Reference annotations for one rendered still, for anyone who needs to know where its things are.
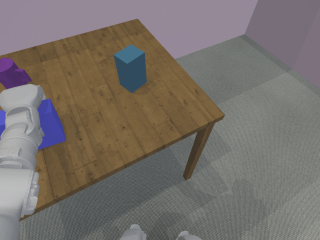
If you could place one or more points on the left robot upper arm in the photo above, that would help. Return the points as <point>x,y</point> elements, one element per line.
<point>19,191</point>

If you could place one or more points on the table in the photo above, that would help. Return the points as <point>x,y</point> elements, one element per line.
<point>108,128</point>

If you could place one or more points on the sponge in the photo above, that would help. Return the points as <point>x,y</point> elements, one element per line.
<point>49,122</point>

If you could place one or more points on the robot left thigh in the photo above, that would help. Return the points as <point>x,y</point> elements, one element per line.
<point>133,234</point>

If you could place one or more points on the robot left hand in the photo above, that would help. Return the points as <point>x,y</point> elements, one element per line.
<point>28,94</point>

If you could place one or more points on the left robot shin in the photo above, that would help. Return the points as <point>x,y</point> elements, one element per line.
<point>135,226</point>

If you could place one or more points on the left robot forearm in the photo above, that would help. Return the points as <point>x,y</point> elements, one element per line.
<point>21,138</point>

